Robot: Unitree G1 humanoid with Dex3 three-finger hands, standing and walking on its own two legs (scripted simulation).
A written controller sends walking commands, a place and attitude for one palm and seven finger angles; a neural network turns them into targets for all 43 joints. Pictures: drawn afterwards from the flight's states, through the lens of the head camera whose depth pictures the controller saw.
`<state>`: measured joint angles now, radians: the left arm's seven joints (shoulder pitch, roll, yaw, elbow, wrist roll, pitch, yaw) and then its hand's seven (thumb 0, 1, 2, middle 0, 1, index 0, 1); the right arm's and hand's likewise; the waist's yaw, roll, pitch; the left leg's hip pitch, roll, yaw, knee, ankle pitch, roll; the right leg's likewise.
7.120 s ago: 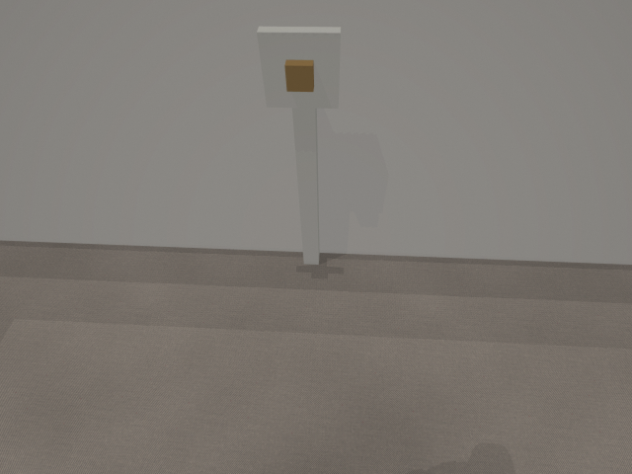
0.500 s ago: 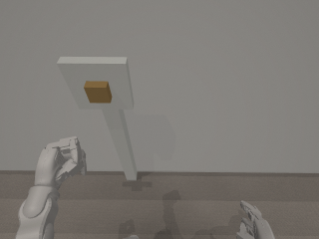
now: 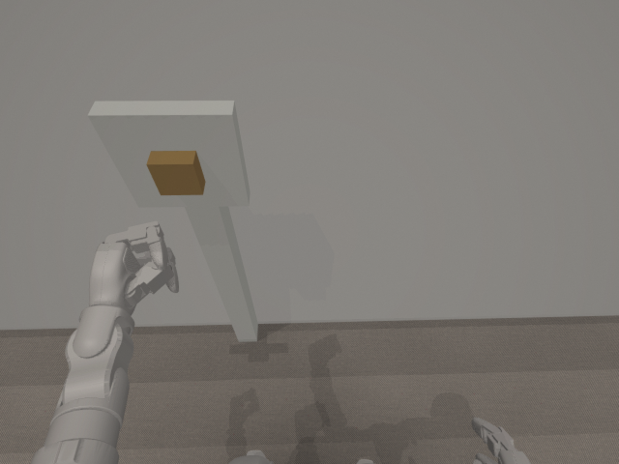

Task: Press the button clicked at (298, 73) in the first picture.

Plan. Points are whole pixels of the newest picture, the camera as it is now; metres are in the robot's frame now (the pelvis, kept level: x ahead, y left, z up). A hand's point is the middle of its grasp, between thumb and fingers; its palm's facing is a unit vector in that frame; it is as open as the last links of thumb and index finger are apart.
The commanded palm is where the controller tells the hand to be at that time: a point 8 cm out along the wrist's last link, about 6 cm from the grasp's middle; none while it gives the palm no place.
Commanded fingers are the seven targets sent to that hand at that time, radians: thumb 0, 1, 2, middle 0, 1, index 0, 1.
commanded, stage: aim a knuckle at the button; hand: left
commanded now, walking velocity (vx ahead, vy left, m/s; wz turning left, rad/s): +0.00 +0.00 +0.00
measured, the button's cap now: (178, 171) +0.49 +0.20 +0.08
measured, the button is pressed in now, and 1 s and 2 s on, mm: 0 0 1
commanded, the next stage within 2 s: press the button with the knuckle in 1.12 s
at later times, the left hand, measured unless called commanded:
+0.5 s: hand (193, 235) +0.40 +0.17 +0.05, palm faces +0.06 -1.00 -0.01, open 3.1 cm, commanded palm +0.37 +0.22 +0.05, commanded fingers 0.00 0.90 0.90 -1.30 -1.50 -1.30 -1.50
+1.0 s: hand (195, 245) +0.39 +0.17 +0.04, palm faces +0.05 -1.00 +0.00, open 3.1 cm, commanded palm +0.36 +0.22 +0.05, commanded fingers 0.00 0.90 0.90 -1.30 -1.50 -1.30 -1.50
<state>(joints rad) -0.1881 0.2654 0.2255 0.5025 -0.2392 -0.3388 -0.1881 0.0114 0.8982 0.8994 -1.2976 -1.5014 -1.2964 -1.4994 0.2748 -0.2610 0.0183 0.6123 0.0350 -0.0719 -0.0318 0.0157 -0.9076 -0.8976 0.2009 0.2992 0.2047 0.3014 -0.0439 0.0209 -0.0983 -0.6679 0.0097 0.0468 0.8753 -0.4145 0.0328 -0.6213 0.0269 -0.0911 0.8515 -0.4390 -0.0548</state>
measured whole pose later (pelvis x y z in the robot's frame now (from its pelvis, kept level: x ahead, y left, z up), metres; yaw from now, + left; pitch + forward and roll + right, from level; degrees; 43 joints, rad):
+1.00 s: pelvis -0.01 +0.01 -0.01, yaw +0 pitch +14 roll -1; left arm -0.44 0.24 0.19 0.76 -0.17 -0.38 -0.07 0.01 0.90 0.90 -1.30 -1.50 -1.30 -1.50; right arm 0.28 -0.26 0.02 0.60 0.02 0.02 0.00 0.01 -0.91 -0.90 0.20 0.30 0.20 0.30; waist -0.07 0.02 -0.11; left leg -0.76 0.01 0.05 0.93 -0.42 0.05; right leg -0.71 0.02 -0.09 0.91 -0.44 -0.04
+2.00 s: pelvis -0.01 +0.01 -0.01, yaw +0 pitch +16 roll -2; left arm -0.62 0.28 0.25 0.95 -0.14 -0.44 -0.07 -0.01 0.88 0.92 -1.30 -1.50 -1.30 -1.50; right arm 0.32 -0.26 0.01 0.64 0.01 0.05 0.00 0.01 -0.91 -0.90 0.20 0.30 0.20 0.30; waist -0.09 0.03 -0.11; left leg -0.81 0.01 0.05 0.97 -0.43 0.05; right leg -0.76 0.03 -0.09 0.93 -0.45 -0.05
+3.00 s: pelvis -0.05 +0.01 -0.03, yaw +0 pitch +18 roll -3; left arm -0.86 0.37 0.26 1.18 -0.10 -0.46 -0.05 -0.06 0.79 1.01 -1.30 -1.50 -1.35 -1.50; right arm 0.37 -0.28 0.04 0.65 -0.01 0.00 0.01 0.01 -0.91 -0.90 0.20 0.30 0.21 0.30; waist -0.15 0.03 -0.11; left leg -0.96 0.01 0.02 1.04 -0.40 0.05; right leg -0.89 0.02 -0.12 0.99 -0.41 -0.05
